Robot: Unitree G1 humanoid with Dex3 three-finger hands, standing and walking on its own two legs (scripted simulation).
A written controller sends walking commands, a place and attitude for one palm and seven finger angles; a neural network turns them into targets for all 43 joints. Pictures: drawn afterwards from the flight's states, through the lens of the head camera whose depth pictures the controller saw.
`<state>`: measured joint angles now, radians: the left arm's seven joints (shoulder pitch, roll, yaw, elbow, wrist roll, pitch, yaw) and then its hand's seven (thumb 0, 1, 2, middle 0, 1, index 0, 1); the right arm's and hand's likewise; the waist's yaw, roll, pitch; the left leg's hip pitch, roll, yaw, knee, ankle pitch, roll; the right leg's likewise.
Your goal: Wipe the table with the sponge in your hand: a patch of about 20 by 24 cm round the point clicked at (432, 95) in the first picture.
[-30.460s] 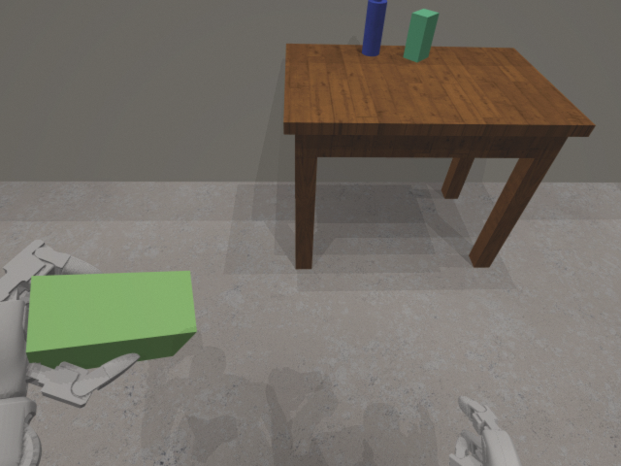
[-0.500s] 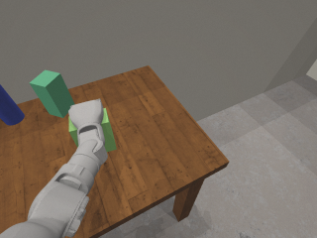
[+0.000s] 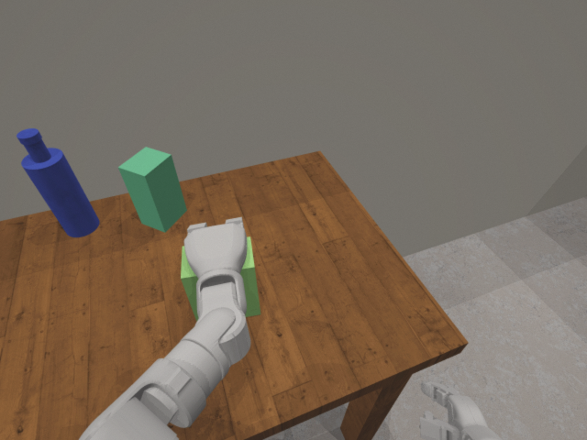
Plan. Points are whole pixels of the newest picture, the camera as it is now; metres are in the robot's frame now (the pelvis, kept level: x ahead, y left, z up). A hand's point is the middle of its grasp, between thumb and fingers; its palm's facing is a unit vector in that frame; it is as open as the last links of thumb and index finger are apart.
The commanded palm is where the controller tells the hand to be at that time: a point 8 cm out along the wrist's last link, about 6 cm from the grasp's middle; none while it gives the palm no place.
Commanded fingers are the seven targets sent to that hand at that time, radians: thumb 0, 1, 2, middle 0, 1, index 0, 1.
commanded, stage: wipe back along the third lane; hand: left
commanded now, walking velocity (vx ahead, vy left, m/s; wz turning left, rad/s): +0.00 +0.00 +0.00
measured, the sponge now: (225, 290) +0.35 +0.16 -0.02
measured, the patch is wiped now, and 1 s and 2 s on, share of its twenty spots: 1.00 1.00 1.00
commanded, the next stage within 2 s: slide back across to the middle lane in 1.12 s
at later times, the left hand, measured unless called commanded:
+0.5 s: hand (244, 308) +0.29 +0.11 +0.03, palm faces +0.02 -0.06 -1.00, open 10.6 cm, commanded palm +0.23 +0.09 +0.06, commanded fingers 0.00 0.10 1.30 -1.20 -1.60 -1.20 -1.60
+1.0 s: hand (250, 332) +0.26 +0.09 +0.03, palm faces +0.02 -0.09 -1.00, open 10.6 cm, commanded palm +0.20 +0.08 +0.06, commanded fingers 0.00 0.10 1.30 -1.20 -1.60 -1.20 -1.60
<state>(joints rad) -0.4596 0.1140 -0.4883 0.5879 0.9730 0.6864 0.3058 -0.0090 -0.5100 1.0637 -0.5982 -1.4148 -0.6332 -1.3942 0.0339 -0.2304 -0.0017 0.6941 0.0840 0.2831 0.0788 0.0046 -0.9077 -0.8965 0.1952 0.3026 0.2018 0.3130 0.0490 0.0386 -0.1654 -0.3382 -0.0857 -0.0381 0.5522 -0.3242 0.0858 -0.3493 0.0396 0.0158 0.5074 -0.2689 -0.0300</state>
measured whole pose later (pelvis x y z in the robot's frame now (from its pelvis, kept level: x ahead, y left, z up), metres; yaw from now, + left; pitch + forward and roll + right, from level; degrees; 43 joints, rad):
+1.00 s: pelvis -0.03 -0.08 +0.00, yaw -2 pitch +0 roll +1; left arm -0.07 0.20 -0.43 0.24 0.97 0.63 0.27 -0.01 -0.51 1.06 -0.60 -1.40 -0.65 -1.37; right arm -0.02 -0.26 0.01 0.68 0.09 0.23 0.05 0.01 -0.91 -0.90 0.19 0.30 0.19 0.30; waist 0.06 0.08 -0.12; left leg -0.21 -0.01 -0.03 0.49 -0.28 0.00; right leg -0.25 0.11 0.02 0.49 -0.23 -0.11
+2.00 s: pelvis -0.03 -0.04 +0.01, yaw -3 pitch -2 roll +0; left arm 0.13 0.25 -0.29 -0.04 0.92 0.52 0.20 -0.01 -0.54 1.06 -0.65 -1.35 -0.69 -1.32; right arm -0.01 -0.23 0.04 0.66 0.07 0.19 0.02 0.01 -0.91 -0.90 0.20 0.30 0.19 0.30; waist 0.08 0.07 -0.08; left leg -0.15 -0.03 0.00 0.46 -0.27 0.03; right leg -0.20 0.09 0.05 0.46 -0.22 -0.06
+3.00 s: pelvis -0.05 -0.08 +0.00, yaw -2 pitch +5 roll +1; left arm -0.36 0.39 -0.10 0.63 0.96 0.33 0.17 0.00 -0.57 1.06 -0.71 -1.29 -0.75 -1.27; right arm 0.13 -0.28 0.01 0.70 0.08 0.13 -0.08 0.01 -0.91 -0.90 0.20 0.30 0.20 0.30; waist 0.02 0.07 -0.11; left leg -0.38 -0.01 -0.05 0.56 -0.28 0.02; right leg -0.41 0.12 0.01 0.53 -0.21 -0.11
